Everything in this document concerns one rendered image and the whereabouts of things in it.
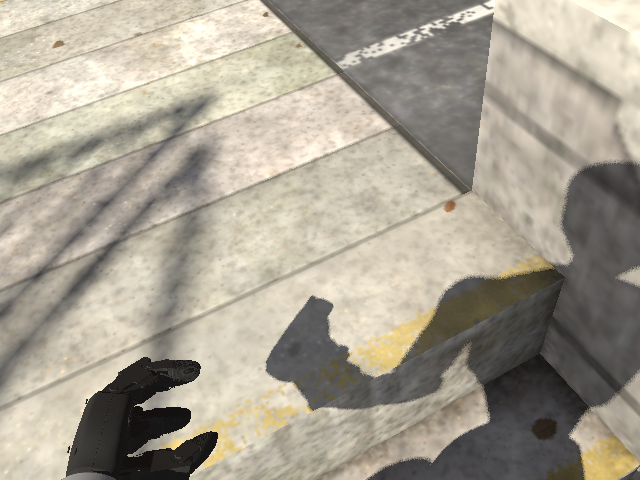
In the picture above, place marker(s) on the left robot hand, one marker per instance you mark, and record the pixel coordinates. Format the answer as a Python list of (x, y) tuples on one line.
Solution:
[(111, 427)]

